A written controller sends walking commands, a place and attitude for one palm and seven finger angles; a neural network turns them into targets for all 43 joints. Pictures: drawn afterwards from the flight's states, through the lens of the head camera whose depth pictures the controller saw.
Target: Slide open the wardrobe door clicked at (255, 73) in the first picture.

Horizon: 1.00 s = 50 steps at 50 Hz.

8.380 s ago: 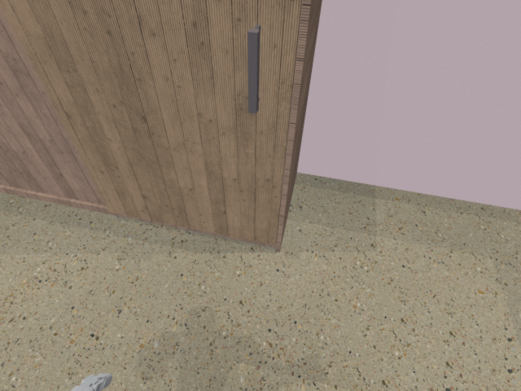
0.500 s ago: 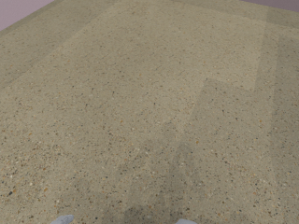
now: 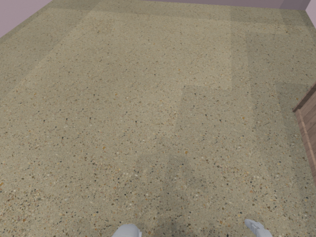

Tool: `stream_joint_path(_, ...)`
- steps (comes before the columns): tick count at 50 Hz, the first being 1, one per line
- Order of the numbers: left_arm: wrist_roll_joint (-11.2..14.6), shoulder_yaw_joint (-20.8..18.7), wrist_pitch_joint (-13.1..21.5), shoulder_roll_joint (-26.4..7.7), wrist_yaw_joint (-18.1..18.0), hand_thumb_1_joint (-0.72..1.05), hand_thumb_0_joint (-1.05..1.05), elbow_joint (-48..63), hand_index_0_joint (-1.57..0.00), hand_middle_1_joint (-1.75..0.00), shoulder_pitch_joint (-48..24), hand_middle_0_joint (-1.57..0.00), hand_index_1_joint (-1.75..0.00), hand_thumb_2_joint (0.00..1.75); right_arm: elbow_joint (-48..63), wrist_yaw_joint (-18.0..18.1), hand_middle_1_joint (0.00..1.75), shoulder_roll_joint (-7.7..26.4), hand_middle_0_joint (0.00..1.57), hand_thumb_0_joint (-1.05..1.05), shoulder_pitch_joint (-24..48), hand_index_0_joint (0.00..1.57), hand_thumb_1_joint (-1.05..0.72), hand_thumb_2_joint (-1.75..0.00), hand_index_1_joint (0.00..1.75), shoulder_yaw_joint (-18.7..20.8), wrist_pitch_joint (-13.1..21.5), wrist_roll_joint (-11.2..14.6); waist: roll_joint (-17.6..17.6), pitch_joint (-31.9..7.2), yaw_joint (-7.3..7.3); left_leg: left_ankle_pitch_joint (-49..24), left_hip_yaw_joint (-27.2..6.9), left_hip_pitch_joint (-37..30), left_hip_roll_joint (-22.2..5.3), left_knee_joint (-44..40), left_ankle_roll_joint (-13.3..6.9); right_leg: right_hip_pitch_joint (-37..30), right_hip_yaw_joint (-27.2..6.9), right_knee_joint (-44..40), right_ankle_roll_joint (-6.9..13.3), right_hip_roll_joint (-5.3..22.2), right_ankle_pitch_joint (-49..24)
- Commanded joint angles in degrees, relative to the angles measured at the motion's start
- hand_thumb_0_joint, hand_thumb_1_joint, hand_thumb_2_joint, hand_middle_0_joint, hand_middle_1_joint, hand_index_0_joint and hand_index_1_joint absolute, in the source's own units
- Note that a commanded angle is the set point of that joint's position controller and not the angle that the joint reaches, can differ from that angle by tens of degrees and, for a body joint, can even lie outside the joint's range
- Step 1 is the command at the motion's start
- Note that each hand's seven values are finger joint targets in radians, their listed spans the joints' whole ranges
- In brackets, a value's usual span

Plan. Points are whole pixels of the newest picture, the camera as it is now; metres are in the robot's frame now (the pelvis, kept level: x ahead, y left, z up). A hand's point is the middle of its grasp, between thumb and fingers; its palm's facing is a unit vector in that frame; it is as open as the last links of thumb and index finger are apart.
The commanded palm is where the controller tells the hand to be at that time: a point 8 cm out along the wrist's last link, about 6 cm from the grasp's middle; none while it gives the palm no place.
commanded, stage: turn to face it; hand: right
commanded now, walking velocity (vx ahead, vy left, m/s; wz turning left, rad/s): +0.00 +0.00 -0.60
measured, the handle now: out of the picture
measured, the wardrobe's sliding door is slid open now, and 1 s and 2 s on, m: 0.00 0.00 0.00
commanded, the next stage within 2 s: none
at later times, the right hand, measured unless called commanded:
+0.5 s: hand out of the picture -0.01 -0.17 -0.16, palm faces +0.33 +0.90 -0.27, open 7.4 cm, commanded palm none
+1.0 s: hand out of the picture -0.08 -0.26 -0.16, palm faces +0.61 +0.76 -0.23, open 7.4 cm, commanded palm none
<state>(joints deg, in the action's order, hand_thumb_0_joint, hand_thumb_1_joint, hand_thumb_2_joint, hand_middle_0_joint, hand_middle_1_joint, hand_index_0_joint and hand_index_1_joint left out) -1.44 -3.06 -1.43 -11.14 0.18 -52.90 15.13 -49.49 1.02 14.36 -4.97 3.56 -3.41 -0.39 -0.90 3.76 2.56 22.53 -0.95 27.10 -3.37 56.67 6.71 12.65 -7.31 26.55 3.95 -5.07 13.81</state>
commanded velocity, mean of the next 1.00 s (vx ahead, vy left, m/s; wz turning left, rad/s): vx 0.00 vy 0.00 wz -0.60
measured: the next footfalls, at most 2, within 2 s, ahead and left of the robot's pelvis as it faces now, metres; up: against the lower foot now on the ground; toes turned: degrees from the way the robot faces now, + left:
left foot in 0.16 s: +0.05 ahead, +0.15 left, +0.00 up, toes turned -6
right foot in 0.64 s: -0.02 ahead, -0.10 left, +0.00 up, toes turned -30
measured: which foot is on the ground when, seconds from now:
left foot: up 0.00-0.14, down 0.16-0.64, up 0.66-1.00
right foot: down 0.00-0.16, up 0.18-0.62, down 0.64-1.00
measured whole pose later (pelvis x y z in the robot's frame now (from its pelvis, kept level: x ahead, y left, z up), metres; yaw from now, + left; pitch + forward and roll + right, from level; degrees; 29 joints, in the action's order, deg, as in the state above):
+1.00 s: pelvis -0.03 -0.02 +0.00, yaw -36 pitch -1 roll +3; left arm -1.0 -2.2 -1.3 -10.9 0.3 -52.1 12.3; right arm -51.3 0.9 15.8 -8.8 4.1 -3.5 -0.8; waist -1.6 3.5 0.3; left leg 18.2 -0.9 29.2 -5.3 64.7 6.9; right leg 11.6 -4.8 25.2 5.1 -4.4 11.9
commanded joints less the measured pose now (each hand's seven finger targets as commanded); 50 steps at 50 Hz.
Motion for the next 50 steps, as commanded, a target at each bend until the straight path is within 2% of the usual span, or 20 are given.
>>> stream_joint_path(1, -0.09, -3.83, 0.63, -12.83, -1.05, 0.9, 0.0, 3.52, -0.2, -0.3, 2.09, -0.2, -0.3, 0.9, 6.47, 0.64, 0.3, 3.95, 0.2, 0.0, 2.85, 0.2, -0.9, -0.9, 0.3, 0.74, 2.39, 0.21, 8.74, -6.84, 0.26, 2.56, -0.82, 0.14, 1.42, -9.01, -0.96, -7.34, -18.9, -2.27, 7.04, 16.32, -34.44)
stream_joint_path(4, 0.02, -4.0, 0.36, -12.92, -1.02, 0.9, 0.0, 3.76, -0.2, -0.3, 0.89, -0.2, -0.3, 0.9, 6.03, 0.85, 0.3, 3.84, 0.2, 0.0, -0.47, 0.2, -0.9, -0.9, 0.3, 0.76, 2.83, 0.67, 9.49, -8.6, -1.07, -1.04, -0.18, -9.08, 3.41, -19.26, -2.09, -3.24, -20.13, -0.05, 5.43, 14.25, -35.8)
stream_joint_path(6, 0.73, -3.89, 0.37, -11.78, -0.73, 0.9, 0.0, 4.05, -0.2, -0.3, -0.35, -0.2, -0.3, 0.9, 4.68, 1.04, 0.3, 5.58, 0.2, 0.0, -4.99, 0.2, -0.9, -0.9, 0.3, 1.11, 3.68, 0.62, 5.94, -9.43, -3.53, -12.88, -0.71, -21.69, 1.57, -33.6, -2.43, 4.4, -17.81, 3.7, 1.67, 10.77, -25.02)
stream_joint_path(7, 1.31, -3.52, 0.57, -8.94, -0.34, 0.9, 0.0, 4.11, -0.2, -0.3, 0.94, -0.2, -0.3, 0.9, 4.19, 1.4, 0.3, 9.04, 0.2, 0.0, -7.34, 0.2, -0.9, -0.9, 0.3, 1.81, 4.32, 0.12, -2.68, -11.75, -4.23, -17.28, -8.62, -33.15, -8.36, -38.77, -4.92, 13.98, -12.1, 10.42, -2.25, 6.76, -8.1)
stream_joint_path(8, 1.13, -3.29, 0.58, -6.39, -0.42, 0.9, 0.0, 5.44, -0.2, -0.3, 1.86, -0.2, -0.3, 0.9, 4.25, 1.73, 0.3, 13.16, 0.2, 0.0, -8.21, 0.2, -0.9, -0.9, 0.3, 2.5, 4.44, -0.58, -15.96, -11.96, -4.29, -27.88, -22.67, -36.13, -23.73, -38.17, -11.94, 23.56, -0.14, 23.29, -6.69, -0.99, 19.03)
stream_joint_path(9, 0.46, -4.05, -0.06, -9.47, -0.61, 0.9, 0.0, 5.32, -0.2, -0.3, 1.43, -0.2, -0.3, 0.9, 4.56, 1.67, 0.3, 12.76, 0.2, 0.0, -8.59, 0.2, -0.9, -0.9, 0.3, 2.09, 3.93, -0.38, -10.59, -10.7, -4.07, -28.04, -20.59, -26.96, -26.37, -38.03, -16.17, 20.77, 0.16, 33.99, -6.49, 1.14, 21.79)
stream_joint_path(10, 0.15, -4.13, -0.78, -9.13, -0.25, 0.9, 0.0, 4.29, -0.2, -0.3, 1.93, -0.2, -0.3, 0.9, 5.19, 1.71, 0.3, 9.63, 0.2, 0.0, -4.67, 0.2, -0.9, -0.9, 0.3, 1.58, 4.05, -0.28, -7.03, -7.36, -1.89, -24.66, -14.85, -22.83, -22.16, -39.18, -15.9, 20.75, -0.47, 39.51, -6.76, 2.89, 17.27)
stream_joint_path(11, 0.2, -4.16, -1.38, -8.52, 0.09, 0.9, 0.0, 3.25, -0.2, -0.3, 2.77, -0.2, -0.3, 0.9, 5.69, 1.74, 0.3, 8.15, 0.2, 0.0, -1.82, 0.2, -0.9, -0.9, 0.3, 1.49, 3.93, -0.12, -9.31, -6.33, -0.56, -21.94, -12.76, -20.29, -19.5, -39.71, -14.1, 20.25, 0.61, 41.73, -7.08, 4.0, 14.97)
stream_joint_path(14, 0.06, -3.81, -2.22, -8.05, 1.29, 0.9, 0.0, 1.98, -0.2, -0.3, 1.89, -0.2, -0.3, 0.9, 5.44, 1.04, 0.3, 5.6, 0.2, 0.0, -1.33, 0.2, -0.9, -0.9, 0.3, 0.32, 4.23, -0.3, -9.69, -1.04, -0.09, -21.14, -1.71, -15.58, -13.25, -39.6, -11.62, 20.0, 4.01, 45.39, -8.09, 5.55, 6.71)
stream_joint_path(21, 0.21, -3.25, -2.72, -7.58, 1.69, 0.9, 0.0, 3.3, -0.2, -0.3, -5.28, -0.2, -0.3, 0.9, 2.56, 1.12, 0.3, 7.48, 0.2, 0.0, -8.42, 0.2, -0.9, -0.9, 0.3, 1.11, 4.07, -0.98, -9.85, -0.23, -3.18, -20.06, 1.82, -19.47, -15.77, -39.74, -12.82, 20.12, 7.03, 36.87, -9.24, 7.46, 7.71)
stream_joint_path(27, 0.85, -1.77, -1.42, -6.48, 1.68, 0.9, 0.0, 5.2, -0.2, -0.3, -9.87, -0.2, -0.3, 0.9, 1.01, 0.84, 0.3, 10.25, 0.2, 0.0, -11.54, 0.2, -0.9, -0.9, 0.3, 2.19, 3.53, -1.48, -12.17, -4.13, -5.25, -34.1, 5.82, -23.68, -17.85, -33.0, -13.69, 12.86, 12.01, 18.72, -7.96, 6.81, 11.59)
stream_joint_path(30, 0.82, -1.89, -0.52, -7.47, 1.39, 0.9, 0.0, 4.74, -0.2, -0.3, -6.15, -0.2, -0.3, 0.9, 0.49, 0.61, 0.3, 10.98, 0.2, 0.0, -11.12, 0.2, -0.9, -0.9, 0.3, 2.56, 3.1, -1.07, -10.31, -7.54, -3.22, -34.74, 9.68, -22.37, -17.45, -25.61, -10.6, 3.54, 13.85, 5.42, -6.64, 5.52, 3.43)
stream_joint_path(31, 0.72, -2.37, -0.08, -9.72, 1.51, 0.9, 0.0, 4.07, -0.2, -0.3, -2.96, -0.2, -0.3, 0.9, 0.55, 0.48, 0.3, 10.36, 0.2, 0.0, -10.63, 0.2, -0.9, -0.9, 0.3, 2.42, 2.86, -0.6, -4.91, -9.28, -1.22, -29.99, 11.3, -17.21, -16.26, -18.14, -8.13, -4.94, 11.53, -2.29, -5.81, 6.57, -4.8)
stream_joint_path(32, 0.33, -3.99, 0.65, -16.21, 1.19, 0.9, 0.0, 3.8, -0.2, -0.3, 1.16, -0.2, -0.3, 0.9, 2.24, 0.17, 0.3, 7.34, 0.2, 0.0, -11.06, 0.2, -0.9, -0.9, 0.3, 2.12, 2.61, -0.1, 11.37, -12.81, 1.28, -8.16, 13.53, -3.03, -9.34, -4.88, -3.59, -16.59, -4.95, -5.02, -0.62, 19.03, -22.46)
stream_joint_path(33, 0.79, -5.02, 0.49, -21.01, 0.63, 0.9, 0.0, 2.89, -0.2, -0.3, 4.61, -0.2, -0.3, 0.9, 4.74, 0.16, 0.3, 4.3, 0.2, 0.0, -7.98, 0.2, -0.9, -0.9, 0.3, 0.72, 2.28, -0.28, 20.44, -12.87, 2.82, 18.28, 9.14, 7.64, -3.99, 4.72, -0.96, -18.54, -16.63, -4.43, 6.25, 29.22, -46.8)
stream_joint_path(34, 0.74, -4.69, 0.16, -19.96, 0.21, 0.9, 0.0, 1.88, -0.2, -0.3, 5.56, -0.2, -0.3, 0.9, 4.87, 0.41, 0.3, 6.03, 0.2, 0.0, -5.71, 0.2, -0.9, -0.9, 0.3, 0.88, 1.68, -0.61, 13.25, -12.09, 3.1, 15.68, 4.41, 7.15, -5.1, 9.52, -2.05, -16.3, -12.49, -2.84, 8.76, 29.93, -46.01)
stream_joint_path(35, 0.56, -4.09, 0.55, -17.49, -0.49, 0.9, 0.0, 1.84, -0.2, -0.3, 3.89, -0.2, -0.3, 0.9, 3.77, 0.71, 0.3, 5.32, 0.2, 0.0, -4.13, 0.2, -0.9, -0.9, 0.3, 1.06, 1.31, -0.83, 15.19, -10.1, 2.68, 11.9, 2.75, 8.19, -5.39, 10.98, -2.04, -13.72, -10.84, -3.57, 6.75, 25.6, -44.64)
stream_joint_path(39, 0.65, -2.54, 1.05, -13.8, -0.92, 0.9, 0.0, 4.56, -0.2, -0.3, -3.6, -0.2, -0.3, 0.9, 1.12, -0.17, 0.3, 6.09, 0.2, 0.0, -7.15, 0.2, -0.9, -0.9, 0.3, 1.71, 1.66, -0.67, 8.93, -6.89, -1.59, -0.48, 1.75, 6.86, -3.78, 13.59, -0.87, -10.03, -4.33, -4.48, 2.17, 17.64, -37.89)
stream_joint_path(43, 0.83, -2.53, 1.23, -13.13, -0.85, 0.9, 0.0, 4.42, -0.2, -0.3, -2.27, -0.2, -0.3, 0.9, 0.73, 0.07, 0.3, 6.39, 0.2, 0.0, -7.22, 0.2, -0.9, -0.9, 0.3, 1.86, 1.38, -0.73, 8.36, -6.25, -1.92, -4.5, 0.69, 6.2, -3.01, 12.19, 0.11, -9.11, -5.41, -6.5, 1.27, 16.16, -32.97)
stream_joint_path(50, 0.39, -3.13, 0.88, -12.51, -0.81, 0.9, 0.0, 3.86, -0.2, -0.3, 0.67, -0.2, -0.3, 0.9, 3.16, 0.54, 0.3, 6.33, 0.2, 0.0, -1.13, 0.2, -0.9, -0.9, 0.3, 1.83, 1.38, -0.56, 7.9, -2.86, -0.55, -4.12, -1.45, 6.76, -2.31, 6.78, 0.29, -5.01, -15.28, -9.31, 4.24, 16.58, -17.57)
